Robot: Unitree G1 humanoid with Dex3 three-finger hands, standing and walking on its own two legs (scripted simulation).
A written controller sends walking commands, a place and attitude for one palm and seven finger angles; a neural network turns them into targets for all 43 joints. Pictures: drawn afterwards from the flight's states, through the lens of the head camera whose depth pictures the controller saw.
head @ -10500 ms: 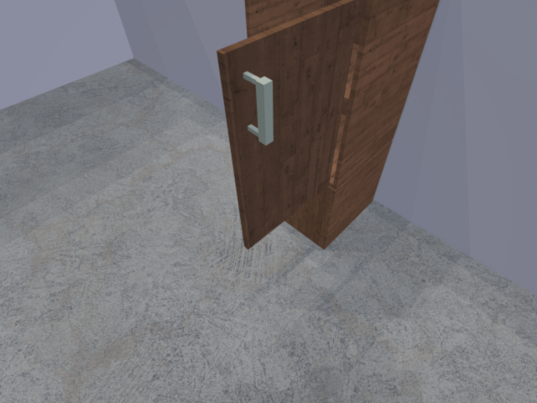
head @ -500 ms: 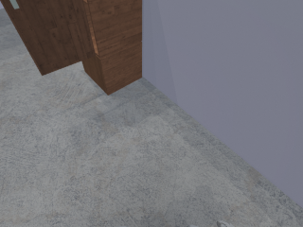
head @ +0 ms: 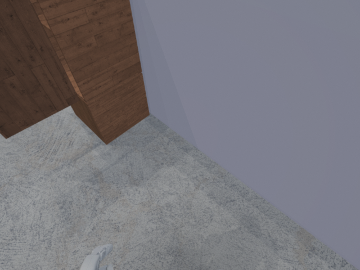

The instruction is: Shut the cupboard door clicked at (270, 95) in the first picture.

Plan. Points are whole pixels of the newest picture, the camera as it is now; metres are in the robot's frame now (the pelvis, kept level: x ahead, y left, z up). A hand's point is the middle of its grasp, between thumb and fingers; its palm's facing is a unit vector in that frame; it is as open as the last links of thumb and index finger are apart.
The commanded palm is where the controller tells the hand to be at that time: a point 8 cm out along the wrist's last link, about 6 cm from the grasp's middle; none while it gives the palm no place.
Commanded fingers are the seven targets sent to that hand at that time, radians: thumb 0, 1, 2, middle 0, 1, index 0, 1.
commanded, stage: walk to a spot facing it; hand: left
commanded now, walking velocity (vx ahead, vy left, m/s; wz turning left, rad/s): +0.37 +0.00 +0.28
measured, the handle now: out of the picture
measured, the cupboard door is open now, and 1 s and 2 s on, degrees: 88 88 88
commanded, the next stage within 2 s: turn to face it in 0.40 s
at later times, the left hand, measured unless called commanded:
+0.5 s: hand (89, 269) +0.16 +0.24 -0.18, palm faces +0.19 -0.97 -0.13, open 7.4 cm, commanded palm none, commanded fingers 0.00 0.90 0.90 -0.20 -0.30 -0.20 -0.30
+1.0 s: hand (98, 168) +0.43 +0.26 -0.14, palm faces +0.30 -0.93 -0.21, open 7.3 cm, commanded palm none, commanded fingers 0.00 0.90 0.90 -0.20 -0.30 -0.20 -0.30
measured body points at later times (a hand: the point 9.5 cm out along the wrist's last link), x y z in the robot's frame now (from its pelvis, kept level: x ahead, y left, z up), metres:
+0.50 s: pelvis +0.22 +0.08 +0.00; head +0.24 +0.10 +0.45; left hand +0.15 +0.29 -0.17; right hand +0.35 -0.15 -0.13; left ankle +0.25 +0.14 -0.73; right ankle +0.15 -0.07 -0.63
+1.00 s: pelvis +0.35 +0.06 +0.00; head +0.39 +0.05 +0.45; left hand +0.41 +0.31 -0.12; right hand +0.40 -0.17 -0.16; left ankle +0.26 +0.14 -0.65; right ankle +0.39 -0.04 -0.73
